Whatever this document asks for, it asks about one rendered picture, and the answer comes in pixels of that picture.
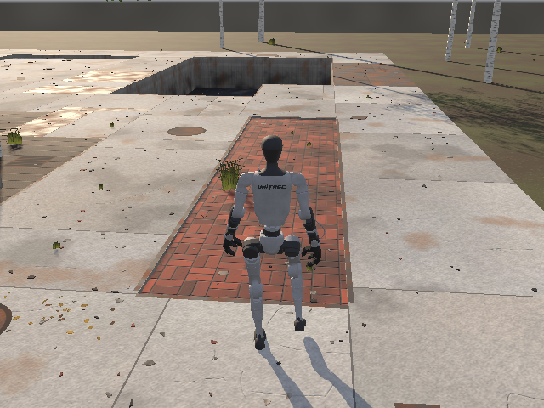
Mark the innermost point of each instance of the robot torso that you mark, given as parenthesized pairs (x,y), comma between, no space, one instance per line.
(271,198)

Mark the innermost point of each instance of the left robot forearm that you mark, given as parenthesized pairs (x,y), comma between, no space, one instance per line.
(232,226)

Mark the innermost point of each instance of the left robot upper arm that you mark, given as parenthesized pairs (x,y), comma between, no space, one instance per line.
(241,191)

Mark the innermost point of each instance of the robot right thigh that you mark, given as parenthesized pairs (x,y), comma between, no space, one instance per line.
(292,249)

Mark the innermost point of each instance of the right robot upper arm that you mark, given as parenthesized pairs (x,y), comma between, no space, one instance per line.
(302,195)

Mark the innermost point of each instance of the right robot forearm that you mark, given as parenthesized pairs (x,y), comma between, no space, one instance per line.
(311,230)

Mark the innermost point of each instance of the robot right hand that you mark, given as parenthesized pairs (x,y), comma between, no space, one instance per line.
(316,254)

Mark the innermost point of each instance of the robot left hand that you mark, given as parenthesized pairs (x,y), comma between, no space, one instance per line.
(227,244)

